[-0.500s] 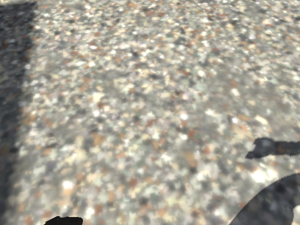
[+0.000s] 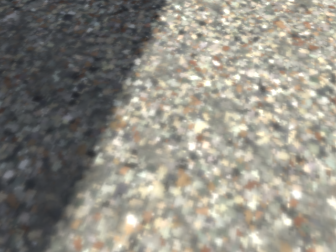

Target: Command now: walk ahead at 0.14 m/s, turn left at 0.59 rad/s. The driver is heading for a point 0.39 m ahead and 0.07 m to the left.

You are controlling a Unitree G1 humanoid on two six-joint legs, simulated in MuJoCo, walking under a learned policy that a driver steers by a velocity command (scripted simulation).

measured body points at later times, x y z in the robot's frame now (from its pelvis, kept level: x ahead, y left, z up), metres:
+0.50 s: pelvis +0.06 -0.03 +0.02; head +0.08 -0.02 +0.47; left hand +0.14 +0.27 -0.08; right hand +0.21 -0.28 -0.10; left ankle +0.10 +0.05 -0.72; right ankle +0.09 -0.15 -0.70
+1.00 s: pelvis +0.08 -0.02 +0.02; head +0.09 -0.01 +0.47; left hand -0.03 +0.23 -0.11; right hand +0.33 -0.18 -0.09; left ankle +0.02 +0.05 -0.72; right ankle +0.10 -0.14 -0.71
